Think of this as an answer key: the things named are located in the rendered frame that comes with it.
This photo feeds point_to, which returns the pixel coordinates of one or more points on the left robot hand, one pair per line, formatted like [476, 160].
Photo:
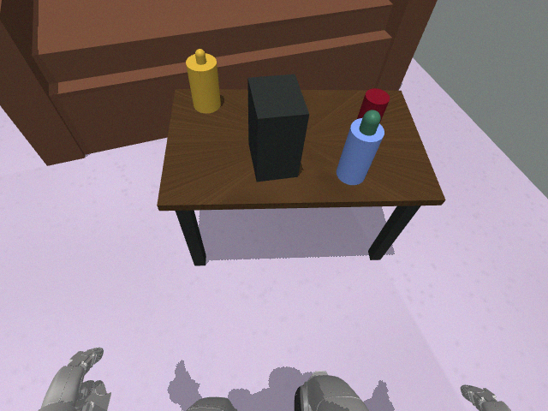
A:
[67, 386]

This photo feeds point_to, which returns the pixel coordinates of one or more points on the right robot hand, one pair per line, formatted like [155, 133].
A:
[484, 400]

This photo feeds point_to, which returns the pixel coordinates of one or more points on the sofa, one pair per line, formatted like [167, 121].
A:
[85, 76]

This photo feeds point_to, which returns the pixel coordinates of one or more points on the coffee table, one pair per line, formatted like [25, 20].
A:
[208, 164]

